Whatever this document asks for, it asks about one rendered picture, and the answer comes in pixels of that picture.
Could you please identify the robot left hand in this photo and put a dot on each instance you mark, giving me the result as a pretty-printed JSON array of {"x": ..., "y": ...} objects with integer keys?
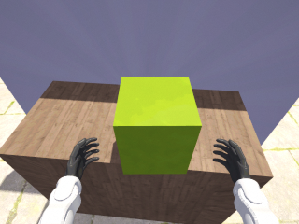
[{"x": 78, "y": 159}]

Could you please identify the pedestal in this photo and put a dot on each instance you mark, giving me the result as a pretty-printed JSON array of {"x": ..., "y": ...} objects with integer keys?
[{"x": 67, "y": 112}]

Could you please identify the carton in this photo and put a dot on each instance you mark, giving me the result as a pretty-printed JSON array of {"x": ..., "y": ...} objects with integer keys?
[{"x": 156, "y": 125}]

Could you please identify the robot right forearm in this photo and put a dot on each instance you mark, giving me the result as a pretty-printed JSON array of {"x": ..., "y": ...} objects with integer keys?
[{"x": 251, "y": 204}]

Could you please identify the robot left forearm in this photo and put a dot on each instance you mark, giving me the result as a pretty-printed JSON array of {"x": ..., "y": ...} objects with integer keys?
[{"x": 64, "y": 202}]

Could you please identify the robot right hand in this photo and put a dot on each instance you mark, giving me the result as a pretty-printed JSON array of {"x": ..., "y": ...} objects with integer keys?
[{"x": 235, "y": 163}]

